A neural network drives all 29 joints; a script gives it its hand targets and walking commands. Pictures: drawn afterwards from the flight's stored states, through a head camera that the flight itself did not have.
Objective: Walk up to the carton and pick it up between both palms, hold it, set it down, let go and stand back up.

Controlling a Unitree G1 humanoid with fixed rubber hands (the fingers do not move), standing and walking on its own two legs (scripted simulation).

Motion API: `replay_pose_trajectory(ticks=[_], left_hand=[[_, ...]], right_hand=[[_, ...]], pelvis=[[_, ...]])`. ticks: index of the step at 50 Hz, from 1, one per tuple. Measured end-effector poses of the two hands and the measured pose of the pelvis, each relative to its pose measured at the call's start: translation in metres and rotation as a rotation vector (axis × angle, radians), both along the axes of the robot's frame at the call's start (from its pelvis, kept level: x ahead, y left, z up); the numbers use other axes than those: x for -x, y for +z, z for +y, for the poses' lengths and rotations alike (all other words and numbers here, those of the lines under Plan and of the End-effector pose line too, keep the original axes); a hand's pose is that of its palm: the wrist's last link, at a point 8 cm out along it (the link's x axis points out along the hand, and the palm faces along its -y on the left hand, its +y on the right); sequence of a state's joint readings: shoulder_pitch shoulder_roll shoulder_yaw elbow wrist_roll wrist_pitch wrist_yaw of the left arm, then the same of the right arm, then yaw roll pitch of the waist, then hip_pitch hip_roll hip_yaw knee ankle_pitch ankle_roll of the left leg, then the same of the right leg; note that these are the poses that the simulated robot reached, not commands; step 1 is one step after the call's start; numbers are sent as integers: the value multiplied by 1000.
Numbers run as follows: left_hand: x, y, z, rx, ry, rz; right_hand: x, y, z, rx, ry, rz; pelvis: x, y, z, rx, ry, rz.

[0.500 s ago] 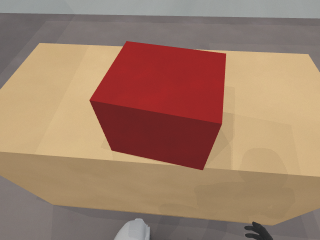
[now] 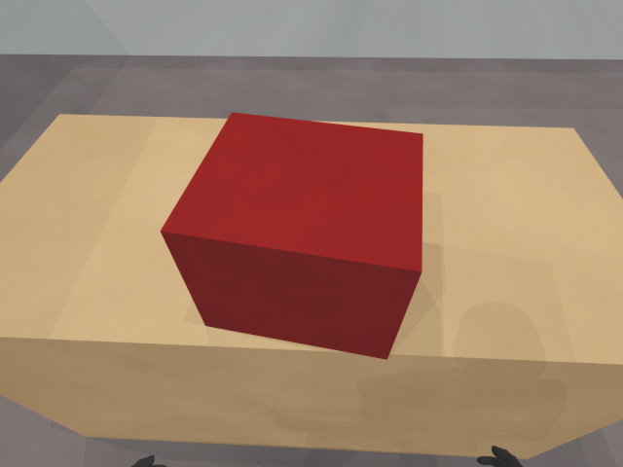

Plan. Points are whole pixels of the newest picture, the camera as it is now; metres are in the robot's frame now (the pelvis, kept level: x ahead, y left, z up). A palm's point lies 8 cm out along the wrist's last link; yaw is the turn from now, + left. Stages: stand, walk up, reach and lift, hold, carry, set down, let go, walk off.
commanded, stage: walk up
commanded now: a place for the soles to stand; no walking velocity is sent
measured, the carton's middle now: (308, 234) +0.42 +0.02 +0.05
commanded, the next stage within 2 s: reach and lift in 1.34 s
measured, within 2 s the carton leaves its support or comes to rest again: neither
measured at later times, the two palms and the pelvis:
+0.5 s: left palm out of the picture +0.07 +0.27 -0.11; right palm out of the picture +0.10 -0.26 -0.11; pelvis +0.00 +0.01 +0.00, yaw +2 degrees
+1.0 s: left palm out of the picture +0.04 +0.31 -0.10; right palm out of the picture +0.10 -0.23 -0.11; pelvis -0.01 +0.03 +0.00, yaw +1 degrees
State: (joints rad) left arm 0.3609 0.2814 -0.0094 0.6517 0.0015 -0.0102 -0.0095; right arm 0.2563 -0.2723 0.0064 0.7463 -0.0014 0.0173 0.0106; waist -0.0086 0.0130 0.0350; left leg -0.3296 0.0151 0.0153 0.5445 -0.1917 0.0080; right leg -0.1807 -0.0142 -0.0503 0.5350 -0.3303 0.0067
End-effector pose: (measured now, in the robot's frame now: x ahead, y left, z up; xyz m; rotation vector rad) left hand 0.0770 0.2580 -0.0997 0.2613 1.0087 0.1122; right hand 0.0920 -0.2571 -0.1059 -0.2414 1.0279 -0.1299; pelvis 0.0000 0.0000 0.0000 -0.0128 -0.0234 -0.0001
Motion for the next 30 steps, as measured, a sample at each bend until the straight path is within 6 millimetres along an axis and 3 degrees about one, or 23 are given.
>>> replay_pose_trajectory(ticks=[8,21,30], left_hand=[[-8,-1,-1,1,-2,2],[5,-6,2,1,30,36],[17,-7,37,-62,68,53]], right_hand=[[15,-3,-2,4,-15,51],[3,-2,3,3,14,34],[-12,0,7,33,54,19]], pelvis=[[-4,0,0,-2,5,2],[-5,0,2,0,17,4],[0,-6,17,-2,34,-6]])
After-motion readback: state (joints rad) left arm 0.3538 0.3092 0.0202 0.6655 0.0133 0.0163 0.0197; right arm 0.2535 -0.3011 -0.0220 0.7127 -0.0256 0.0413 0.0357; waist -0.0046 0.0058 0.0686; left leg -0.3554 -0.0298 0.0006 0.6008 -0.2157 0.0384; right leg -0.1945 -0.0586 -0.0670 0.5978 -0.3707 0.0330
